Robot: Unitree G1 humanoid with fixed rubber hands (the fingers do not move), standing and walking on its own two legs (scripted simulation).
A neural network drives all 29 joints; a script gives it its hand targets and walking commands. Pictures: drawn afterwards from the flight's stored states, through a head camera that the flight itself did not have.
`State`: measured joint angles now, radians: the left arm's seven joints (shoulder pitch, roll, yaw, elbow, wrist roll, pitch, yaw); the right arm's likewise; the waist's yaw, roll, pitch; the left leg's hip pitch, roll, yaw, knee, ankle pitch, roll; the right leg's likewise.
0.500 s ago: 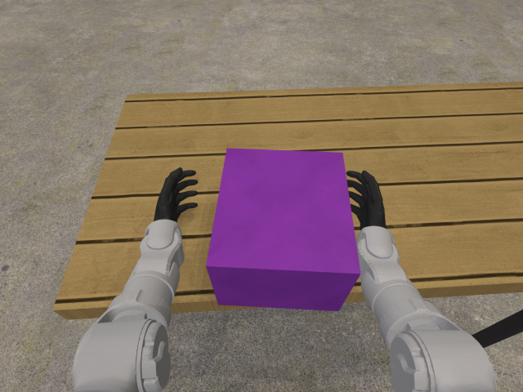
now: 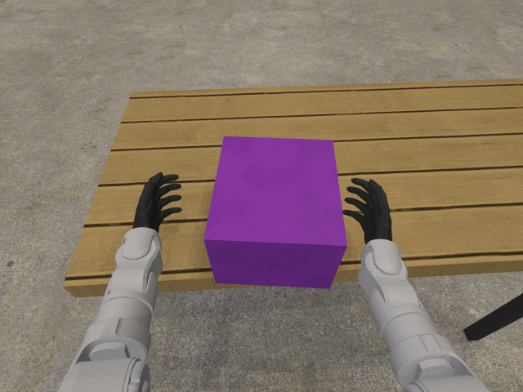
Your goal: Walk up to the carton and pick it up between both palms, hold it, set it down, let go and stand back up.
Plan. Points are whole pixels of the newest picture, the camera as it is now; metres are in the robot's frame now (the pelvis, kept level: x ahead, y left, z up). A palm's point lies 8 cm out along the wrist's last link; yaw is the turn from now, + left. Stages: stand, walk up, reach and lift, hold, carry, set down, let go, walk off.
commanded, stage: set down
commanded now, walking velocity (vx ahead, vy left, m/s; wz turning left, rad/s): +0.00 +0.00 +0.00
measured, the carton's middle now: (275, 210) +0.42 -0.02 +0.02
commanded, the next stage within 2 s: none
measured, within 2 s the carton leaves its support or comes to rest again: neither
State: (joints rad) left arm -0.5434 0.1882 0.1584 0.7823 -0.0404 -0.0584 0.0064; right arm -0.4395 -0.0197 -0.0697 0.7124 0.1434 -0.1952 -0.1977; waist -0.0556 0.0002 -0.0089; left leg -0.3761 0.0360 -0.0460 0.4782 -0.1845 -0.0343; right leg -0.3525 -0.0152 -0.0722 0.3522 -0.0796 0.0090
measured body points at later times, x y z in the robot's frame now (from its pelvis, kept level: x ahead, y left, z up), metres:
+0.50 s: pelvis -0.01 -0.01 +0.00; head -0.05 +0.01 +0.45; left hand +0.32 +0.21 +0.07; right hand +0.28 -0.20 +0.08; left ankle +0.04 +0.13 -0.74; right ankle +0.06 -0.13 -0.74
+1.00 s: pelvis +0.02 -0.01 +0.00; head -0.01 +0.00 +0.45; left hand +0.27 +0.22 +0.06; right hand +0.24 -0.21 +0.07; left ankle +0.04 +0.13 -0.74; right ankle +0.06 -0.13 -0.74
